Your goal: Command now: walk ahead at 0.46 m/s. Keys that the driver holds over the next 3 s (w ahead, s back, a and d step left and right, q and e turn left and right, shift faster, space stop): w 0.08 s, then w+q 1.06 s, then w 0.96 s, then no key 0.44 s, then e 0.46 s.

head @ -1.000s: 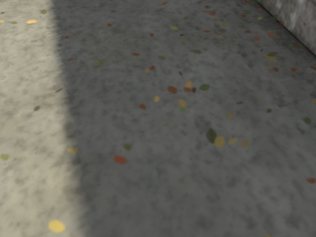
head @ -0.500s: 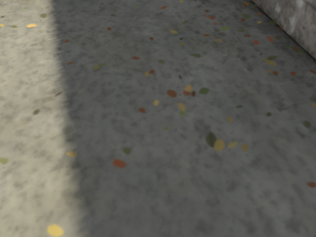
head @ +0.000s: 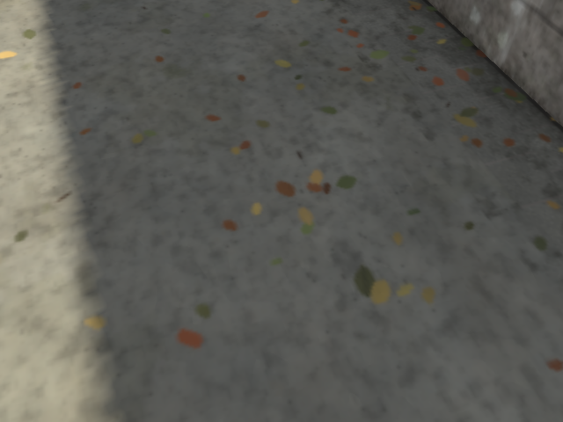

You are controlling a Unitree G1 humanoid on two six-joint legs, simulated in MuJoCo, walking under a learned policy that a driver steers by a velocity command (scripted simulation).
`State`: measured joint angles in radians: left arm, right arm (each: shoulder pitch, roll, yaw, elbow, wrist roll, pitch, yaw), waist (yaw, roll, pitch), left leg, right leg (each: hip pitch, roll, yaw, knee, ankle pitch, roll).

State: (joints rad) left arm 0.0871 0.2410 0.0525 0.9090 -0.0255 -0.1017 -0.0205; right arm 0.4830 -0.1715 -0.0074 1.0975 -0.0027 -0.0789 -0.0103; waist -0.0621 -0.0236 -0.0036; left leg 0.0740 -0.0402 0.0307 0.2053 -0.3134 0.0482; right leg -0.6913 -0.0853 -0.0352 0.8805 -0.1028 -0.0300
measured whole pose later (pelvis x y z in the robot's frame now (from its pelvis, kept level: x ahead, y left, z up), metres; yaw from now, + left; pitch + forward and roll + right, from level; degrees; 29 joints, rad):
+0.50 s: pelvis +0.28 -0.04 +0.01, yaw +10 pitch +0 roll -3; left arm 0.31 0.24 0.07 1.02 0.02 -0.11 0.01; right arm 0.18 -0.25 -0.09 0.90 0.02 -0.04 -0.01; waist 0.04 0.03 0.01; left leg -0.73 0.13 -0.08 0.95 -0.03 0.04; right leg -0.04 0.04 -0.21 0.24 -0.20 -0.05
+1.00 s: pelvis +0.55 +0.09 +0.01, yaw +28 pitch +2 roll -1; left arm 0.05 0.29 0.07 0.80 0.01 -0.10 0.01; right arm 0.31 -0.24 -0.08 0.80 0.02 -0.07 0.00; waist -0.04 -0.03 0.03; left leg -0.18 -0.10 -0.06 0.33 -0.18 0.10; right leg -0.66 -0.12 0.08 0.88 -0.15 0.04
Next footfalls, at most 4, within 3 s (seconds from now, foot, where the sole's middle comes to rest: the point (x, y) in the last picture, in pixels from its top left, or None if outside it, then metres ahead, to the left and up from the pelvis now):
0.16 right None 0.30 -0.13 -0.78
0.72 left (203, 405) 0.55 0.16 -0.78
1.22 right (224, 277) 0.90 0.12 -0.78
1.74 left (93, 263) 0.97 0.49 -0.78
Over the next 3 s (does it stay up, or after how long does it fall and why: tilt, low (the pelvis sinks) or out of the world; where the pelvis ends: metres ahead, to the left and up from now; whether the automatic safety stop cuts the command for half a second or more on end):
stays up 1.24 0.50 -0.01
